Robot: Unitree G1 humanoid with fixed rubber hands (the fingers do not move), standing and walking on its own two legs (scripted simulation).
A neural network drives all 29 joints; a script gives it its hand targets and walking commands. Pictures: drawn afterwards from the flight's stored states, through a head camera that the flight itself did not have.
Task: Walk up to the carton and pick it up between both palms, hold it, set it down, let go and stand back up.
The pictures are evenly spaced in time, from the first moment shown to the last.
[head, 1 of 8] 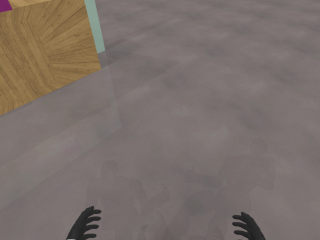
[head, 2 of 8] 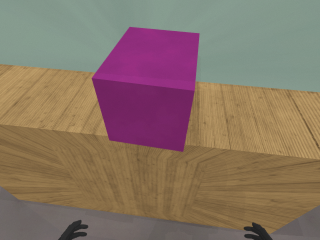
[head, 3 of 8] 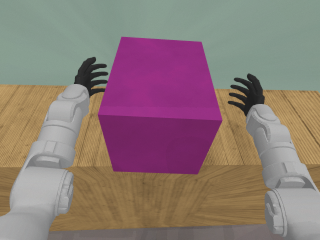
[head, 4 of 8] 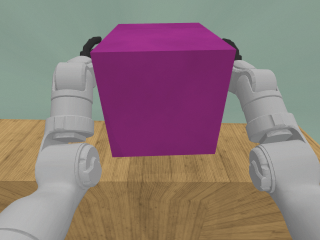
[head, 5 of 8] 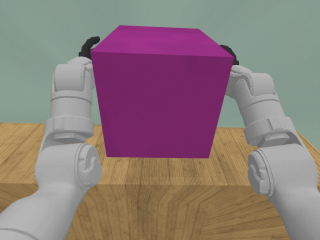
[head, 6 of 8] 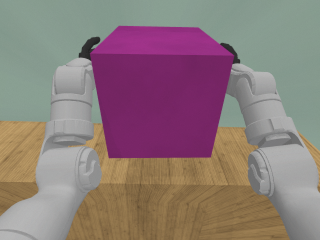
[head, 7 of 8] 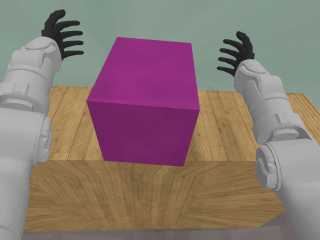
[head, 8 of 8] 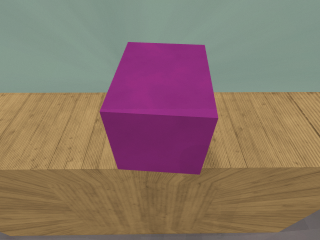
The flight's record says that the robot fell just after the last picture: no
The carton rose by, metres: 0.23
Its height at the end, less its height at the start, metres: +0.00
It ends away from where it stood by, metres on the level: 0.01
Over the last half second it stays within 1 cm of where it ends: yes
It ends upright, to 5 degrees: yes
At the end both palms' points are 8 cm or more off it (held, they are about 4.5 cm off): yes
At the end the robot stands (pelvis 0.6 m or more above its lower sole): yes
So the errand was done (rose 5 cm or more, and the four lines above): yes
